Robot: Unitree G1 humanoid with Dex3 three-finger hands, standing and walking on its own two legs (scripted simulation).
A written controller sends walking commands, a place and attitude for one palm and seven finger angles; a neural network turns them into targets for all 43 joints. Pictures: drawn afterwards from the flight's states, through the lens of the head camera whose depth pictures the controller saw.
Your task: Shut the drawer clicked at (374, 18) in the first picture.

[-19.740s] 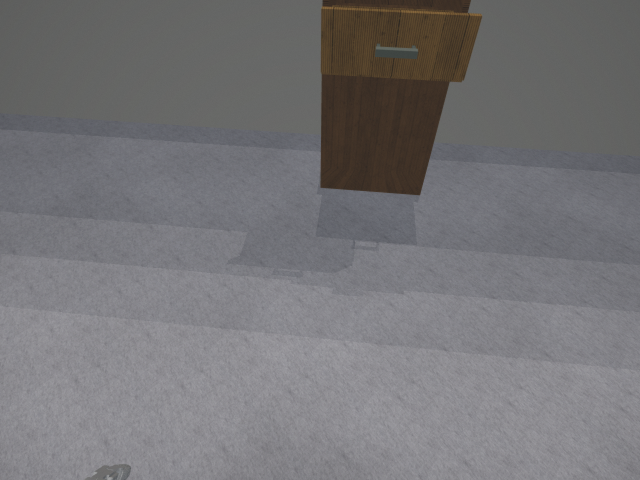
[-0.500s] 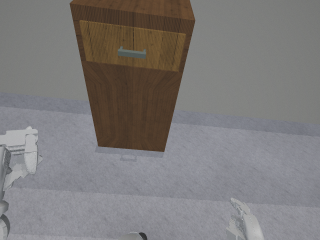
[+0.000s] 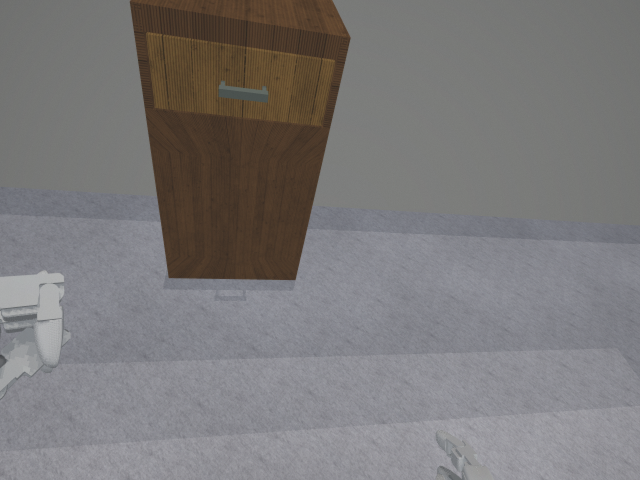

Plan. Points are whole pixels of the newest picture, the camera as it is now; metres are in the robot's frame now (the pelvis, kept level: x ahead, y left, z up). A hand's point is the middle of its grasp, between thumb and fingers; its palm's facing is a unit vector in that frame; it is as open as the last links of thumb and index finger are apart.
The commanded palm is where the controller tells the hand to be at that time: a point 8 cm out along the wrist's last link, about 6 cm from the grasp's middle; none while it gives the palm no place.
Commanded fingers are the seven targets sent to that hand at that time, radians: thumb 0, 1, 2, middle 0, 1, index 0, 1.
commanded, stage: stop stepping back and stand still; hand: left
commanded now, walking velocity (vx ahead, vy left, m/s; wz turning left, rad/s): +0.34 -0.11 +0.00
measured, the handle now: (243, 90) +0.98 +0.18 +0.02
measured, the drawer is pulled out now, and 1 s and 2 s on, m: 0.00 0.00 0.00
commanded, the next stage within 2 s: let the arm hang, fingers relaxed in 1.08 s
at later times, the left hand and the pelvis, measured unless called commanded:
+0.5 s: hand out of the picture +0.09 +0.26 +0.18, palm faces +0.39 -0.76 -0.51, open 3.2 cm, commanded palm +0.04 +0.31 +0.17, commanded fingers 0.00 0.90 0.90 -1.40 -1.60 -1.40 -1.60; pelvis -0.07 +0.02 -0.02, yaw +4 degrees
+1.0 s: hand out of the picture +0.10 +0.28 +0.16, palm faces +0.44 -0.75 -0.50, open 3.2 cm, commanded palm +0.04 +0.32 +0.17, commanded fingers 0.00 0.90 0.90 -1.40 -1.60 -1.40 -1.60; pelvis -0.06 +0.03 -0.01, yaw +6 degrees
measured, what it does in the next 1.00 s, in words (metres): steps on the spot: right foot, then left foot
